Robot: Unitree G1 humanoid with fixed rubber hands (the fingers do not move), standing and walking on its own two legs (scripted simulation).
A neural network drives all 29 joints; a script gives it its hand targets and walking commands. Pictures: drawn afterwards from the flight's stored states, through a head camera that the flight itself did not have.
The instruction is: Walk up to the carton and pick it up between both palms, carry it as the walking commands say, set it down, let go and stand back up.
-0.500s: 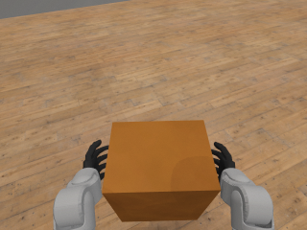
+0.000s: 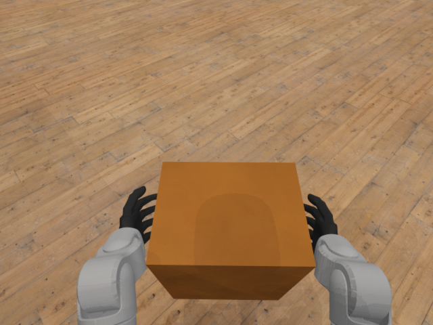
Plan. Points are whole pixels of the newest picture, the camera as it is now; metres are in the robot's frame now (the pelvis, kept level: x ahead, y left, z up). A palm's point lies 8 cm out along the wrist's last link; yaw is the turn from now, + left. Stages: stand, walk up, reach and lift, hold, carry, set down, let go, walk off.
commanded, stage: carry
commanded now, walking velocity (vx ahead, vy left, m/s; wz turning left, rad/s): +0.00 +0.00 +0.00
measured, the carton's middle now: (227, 239) +0.27 -0.01 +0.02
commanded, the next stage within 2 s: none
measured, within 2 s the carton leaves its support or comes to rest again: neither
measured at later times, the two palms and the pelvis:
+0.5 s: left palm (134, 154) +0.43 +0.16 +0.08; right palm (286, 155) +0.40 -0.14 +0.09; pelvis +0.17 +0.02 +0.01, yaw -4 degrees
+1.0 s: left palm (145, 105) +0.66 +0.17 +0.03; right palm (256, 104) +0.64 -0.13 +0.03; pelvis +0.39 +0.03 -0.02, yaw -6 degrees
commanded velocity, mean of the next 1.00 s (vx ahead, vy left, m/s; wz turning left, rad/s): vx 0.00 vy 0.00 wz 0.00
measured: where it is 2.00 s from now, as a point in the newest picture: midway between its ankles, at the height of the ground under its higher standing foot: (202, 163)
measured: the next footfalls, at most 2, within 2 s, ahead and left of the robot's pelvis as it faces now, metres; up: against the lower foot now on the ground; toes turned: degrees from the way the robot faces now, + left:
left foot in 0.18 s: +0.09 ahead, +0.12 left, +0.00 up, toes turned +4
right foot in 0.70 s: +0.31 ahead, -0.09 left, +0.00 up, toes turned -10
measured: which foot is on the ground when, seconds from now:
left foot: down 0.00-0.02, up 0.04-0.16, down 0.18-0.76, up 0.78-0.84, down 0.86-1.00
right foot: down 0.00-0.52, up 0.54-0.68, down 0.70-0.92, up 0.94-1.00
